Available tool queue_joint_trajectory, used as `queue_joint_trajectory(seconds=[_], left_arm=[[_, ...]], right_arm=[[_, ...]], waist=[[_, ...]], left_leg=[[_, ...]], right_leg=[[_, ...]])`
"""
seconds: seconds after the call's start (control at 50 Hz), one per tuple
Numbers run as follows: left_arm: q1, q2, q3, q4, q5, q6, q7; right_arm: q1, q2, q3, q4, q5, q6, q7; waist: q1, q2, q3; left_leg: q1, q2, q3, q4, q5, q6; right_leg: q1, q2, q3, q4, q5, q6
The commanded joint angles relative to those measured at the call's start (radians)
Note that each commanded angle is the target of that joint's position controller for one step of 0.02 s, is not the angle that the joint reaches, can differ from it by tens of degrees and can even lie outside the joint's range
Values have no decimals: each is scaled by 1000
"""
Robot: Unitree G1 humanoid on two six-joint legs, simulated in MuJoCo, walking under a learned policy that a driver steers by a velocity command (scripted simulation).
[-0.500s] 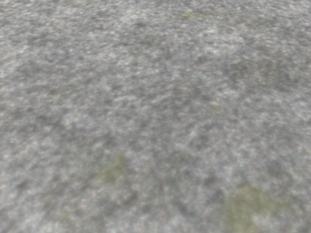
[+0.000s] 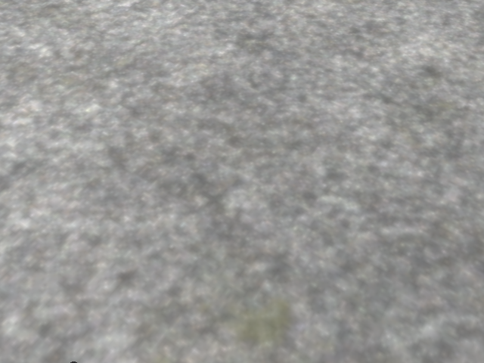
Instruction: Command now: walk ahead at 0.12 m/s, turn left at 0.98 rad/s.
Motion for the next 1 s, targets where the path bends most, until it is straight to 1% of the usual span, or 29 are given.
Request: queue_joint_trajectory(seconds=[0.02,0.06,0.12,0.18,0.22,0.24,0.26,0.28,0.3,0.32,0.34,0.36,0.4,0.46,0.54,0.56,0.58,0.6,0.64,0.66,0.68,0.7,0.72,0.74,0.76,0.8,0.86,0.94,1.0], left_arm=[[55,122,41,-47,5,-2,-3],[74,136,53,-37,10,-3,-12],[53,155,67,-46,14,6,-22],[50,189,86,-54,19,21,-30],[82,209,97,-49,14,35,-36],[95,209,101,-47,9,45,-40],[135,194,105,-37,9,57,-45],[176,131,94,-46,1,72,-56],[60,142,88,-134,9,87,-42],[13,155,89,-134,-3,91,-34],[50,136,84,-115,-18,86,-31],[88,143,86,-82,-17,76,-29],[148,164,96,-27,2,72,-33],[122,127,84,-27,-17,82,-47],[89,98,68,-31,-17,86,-48],[104,103,67,-28,-12,83,-51],[107,109,68,-27,-8,79,-59],[108,113,71,-27,-8,76,-67],[204,87,68,9,-11,57,-68],[312,93,69,49,-3,37,-60],[429,165,78,76,16,14,-49],[399,266,105,74,12,3,-49],[352,245,109,78,9,0,-49],[281,202,99,68,-10,-11,-55],[244,175,93,61,-16,-22,-61],[245,140,83,75,-24,-43,-59],[319,138,88,111,-14,-63,-62],[383,124,84,146,-9,-73,-62],[403,113,76,174,-3,-80,-56]], right_arm=[[92,-29,1,-78,5,35,27],[60,-10,11,-103,8,42,31],[-7,-6,20,-148,9,51,44],[-51,-20,19,-173,19,53,55],[-64,-29,13,-183,23,48,59],[-33,-31,8,-170,24,42,58],[40,-51,-1,-139,19,33,50],[62,-145,-18,-144,15,22,28],[61,-259,-50,-189,1,18,10],[65,-206,-44,-167,-10,18,-1],[-10,-169,-27,-169,-8,17,-9],[-82,-134,-17,-177,-8,16,-10],[-108,-70,6,-179,7,6,-9],[-35,-56,13,-143,9,-7,-3],[-4,-51,16,-116,1,-8,-1],[27,-59,12,-104,-3,-8,2],[41,-65,10,-95,-9,-7,8],[31,-66,11,-92,-11,-7,14],[-30,-62,14,-95,3,-10,16],[-69,-35,19,-103,3,-19,8],[-94,59,40,-126,5,-35,3],[-172,42,42,-174,4,-55,7],[-197,13,34,-182,-4,-70,10],[-159,-11,26,-153,-5,-78,23],[-111,-22,21,-119,-7,-82,36],[-76,-19,19,-88,-24,-76,55],[-121,21,28,-90,-6,-65,62],[-221,23,32,-106,-10,-61,70],[-308,47,51,-131,-15,-64,90]], waist=[[6,-152,-219],[8,-151,-230],[6,-178,-221],[20,-217,-206],[30,-198,-200],[16,-155,-197],[-4,-46,-188],[6,264,-110],[-30,278,-86],[-32,162,-93],[22,166,-86],[58,146,-102],[66,133,-179],[40,77,-203],[6,111,-184],[-5,114,-218],[-11,129,-210],[-2,144,-173],[87,72,-93],[151,-12,-71],[184,-237,-82],[172,-231,32],[135,-149,73],[85,-110,65],[59,-103,20],[51,-137,-44],[88,-128,-17],[127,-122,9],[148,-113,50]], left_leg=[[-38,87,20,-40,52,-25],[-20,107,36,-122,64,-13],[58,154,62,-296,102,13],[171,138,130,-464,81,34],[227,117,164,-587,74,51],[298,98,168,-681,95,67],[391,109,76,-803,123,89],[400,344,-315,-1016,189,155],[273,492,-593,-1060,372,300],[271,441,-452,-1035,413,309],[229,377,-343,-1019,439,278],[227,306,-261,-1003,464,244],[255,262,-186,-957,671,241],[327,281,-209,-945,718,249],[333,293,-250,-931,630,250],[324,285,-274,-964,386,257],[288,276,-314,-1006,65,260],[223,275,-356,-1041,-138,258],[14,243,-360,-1023,-277,228],[-121,187,-311,-908,-287,189],[-252,61,-147,-552,-192,127],[-469,-28,-59,-397,-19,106],[-494,45,-149,-320,97,110],[-473,66,-144,-297,187,97],[-426,78,-121,-290,238,77],[-355,103,-45,-254,316,50],[-423,83,-66,-221,370,47],[-459,93,-2,-311,416,55],[-425,126,97,-450,438,87]], right_leg=[[214,-271,190,-203,313,-187],[207,-290,136,-212,296,-194],[145,-311,55,-236,88,-174],[101,-315,-28,-227,-105,-126],[109,-336,-63,-176,-199,-88],[77,-327,-96,-112,-254,-47],[-2,-293,-137,30,-331,13],[-203,-166,-233,350,-547,99],[-335,-45,-39,501,-601,130],[-304,-73,50,578,-500,114],[-268,-75,63,567,-389,99],[-222,-72,60,556,-301,91],[-142,-48,31,601,-257,82],[-127,-38,40,519,-284,66],[-34,-19,41,318,-320,30],[15,-6,25,280,-340,21],[51,6,14,236,-364,8],[97,20,-1,190,-392,-5],[321,30,-28,-21,-303,-49],[469,1,32,-129,-331,-71],[565,-234,354,-303,-645,-99],[494,-403,723,-443,-867,-172],[422,-420,755,-458,-888,-208],[416,-359,641,-425,-783,-183],[421,-296,521,-415,-667,-148],[404,-220,372,-433,-528,-137],[429,-210,235,-457,-426,-126],[479,-208,86,-484,-276,-102],[498,-217,-14,-517,-166,-92]])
